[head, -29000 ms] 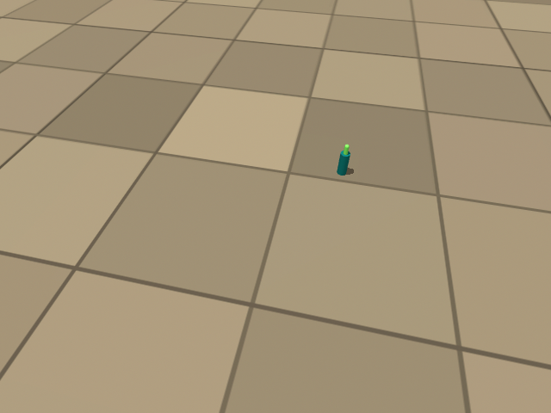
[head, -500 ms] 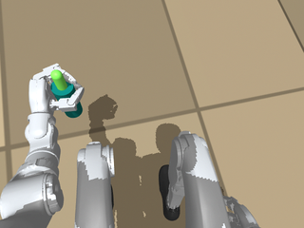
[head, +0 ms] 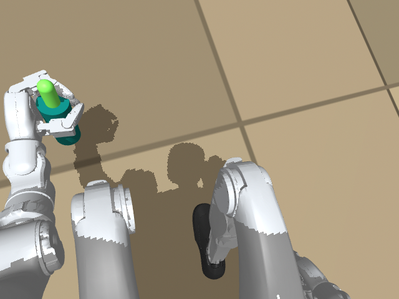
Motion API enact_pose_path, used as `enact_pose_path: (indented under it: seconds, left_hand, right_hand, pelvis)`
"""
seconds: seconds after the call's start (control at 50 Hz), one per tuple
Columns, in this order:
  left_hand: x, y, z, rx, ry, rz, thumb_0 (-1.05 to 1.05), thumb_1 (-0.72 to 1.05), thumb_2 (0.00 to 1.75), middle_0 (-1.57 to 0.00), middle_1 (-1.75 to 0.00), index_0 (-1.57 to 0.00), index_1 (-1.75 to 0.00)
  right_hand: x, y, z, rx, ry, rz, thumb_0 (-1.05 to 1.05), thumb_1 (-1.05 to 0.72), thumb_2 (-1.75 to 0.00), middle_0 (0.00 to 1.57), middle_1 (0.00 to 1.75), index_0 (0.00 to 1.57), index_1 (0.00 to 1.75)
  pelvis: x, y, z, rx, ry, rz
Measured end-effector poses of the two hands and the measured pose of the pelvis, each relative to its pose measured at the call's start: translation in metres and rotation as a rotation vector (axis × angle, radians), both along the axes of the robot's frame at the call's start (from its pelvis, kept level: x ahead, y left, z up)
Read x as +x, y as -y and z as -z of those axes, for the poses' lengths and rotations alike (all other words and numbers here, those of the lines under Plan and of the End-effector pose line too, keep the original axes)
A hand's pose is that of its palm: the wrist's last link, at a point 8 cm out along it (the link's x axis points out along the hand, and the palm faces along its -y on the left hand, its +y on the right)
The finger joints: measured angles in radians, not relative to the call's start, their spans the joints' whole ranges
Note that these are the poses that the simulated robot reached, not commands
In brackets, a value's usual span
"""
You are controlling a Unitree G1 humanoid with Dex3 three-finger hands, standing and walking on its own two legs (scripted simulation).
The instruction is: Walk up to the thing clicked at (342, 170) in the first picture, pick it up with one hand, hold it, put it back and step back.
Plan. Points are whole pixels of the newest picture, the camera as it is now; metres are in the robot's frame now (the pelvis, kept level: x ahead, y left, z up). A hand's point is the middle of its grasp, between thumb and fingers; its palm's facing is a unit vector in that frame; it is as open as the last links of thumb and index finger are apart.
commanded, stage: crouch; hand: left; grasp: from the side
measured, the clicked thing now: (58, 113) +0.47 +0.21 -0.11
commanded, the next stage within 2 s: lower in 0.16 s
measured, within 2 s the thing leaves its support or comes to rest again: neither
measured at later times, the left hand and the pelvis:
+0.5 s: hand (70, 116) +0.47 +0.20 -0.14, palm faces +0.07 -1.00 -0.02, open 5.7 cm; pelvis +0.00 +0.00 -0.01, yaw -3 degrees
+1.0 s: hand (76, 119) +0.48 +0.19 -0.19, palm faces +0.08 -1.00 -0.02, open 5.7 cm; pelvis -0.01 +0.02 -0.02, yaw -6 degrees
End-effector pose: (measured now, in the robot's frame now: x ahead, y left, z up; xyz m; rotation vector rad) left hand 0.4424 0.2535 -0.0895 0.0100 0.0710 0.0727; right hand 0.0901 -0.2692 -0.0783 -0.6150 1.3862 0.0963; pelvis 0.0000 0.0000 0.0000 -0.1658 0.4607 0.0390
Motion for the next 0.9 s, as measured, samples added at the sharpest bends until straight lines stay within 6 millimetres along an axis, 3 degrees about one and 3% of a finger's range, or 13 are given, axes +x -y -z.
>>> enact_pose_path:
  seconds: [0.4, 0.66, 0.9]
  left_hand:
    - [0.006, 0.003, 0.036, 0.010, -0.017, 0.009, 0.00, 0.04, 1.04, -0.93, -1.06, -1.07, -1.18]
    - [0.010, 0.007, 0.075, -0.001, -0.024, 0.004, 0.00, 0.04, 1.04, -0.93, -1.05, -1.08, -1.17]
    - [0.017, 0.008, 0.094, 0.007, -0.023, -0.005, 0.00, 0.04, 1.05, -0.94, -1.05, -1.08, -1.17]
  right_hand:
    - [-0.013, -0.001, -0.004, -0.045, -0.067, -0.068, 0.00, -0.92, -0.91, 0.20, 0.30, 0.20, 0.30]
    - [-0.008, -0.008, -0.014, -0.100, -0.109, -0.179, 0.00, -0.92, -0.91, 0.20, 0.30, 0.20, 0.30]
    - [-0.005, -0.018, -0.022, -0.136, -0.144, -0.253, -0.01, -0.92, -0.91, 0.20, 0.30, 0.20, 0.30]
  pelvis:
    - [-0.003, -0.003, 0.011, -0.040, 0.055, 0.019]
    - [-0.006, -0.008, 0.018, -0.086, 0.106, 0.035]
    - [-0.006, -0.014, 0.018, -0.130, 0.129, 0.047]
